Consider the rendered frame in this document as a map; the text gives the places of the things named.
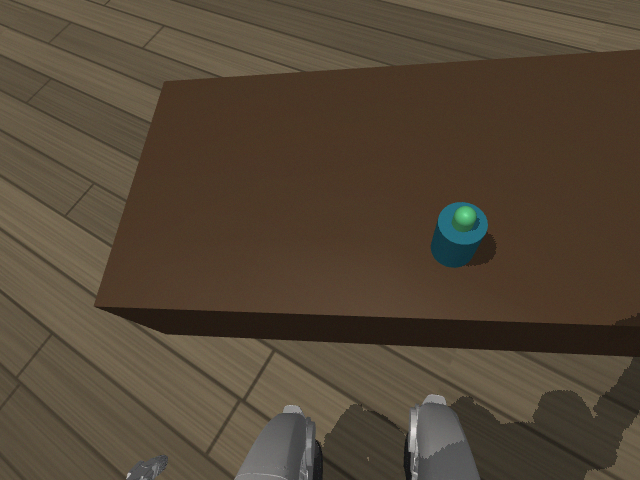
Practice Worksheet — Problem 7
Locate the bottle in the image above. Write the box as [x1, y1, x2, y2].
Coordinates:
[431, 202, 488, 268]

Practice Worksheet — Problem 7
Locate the left robot hand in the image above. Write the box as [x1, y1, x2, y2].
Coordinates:
[126, 455, 168, 480]

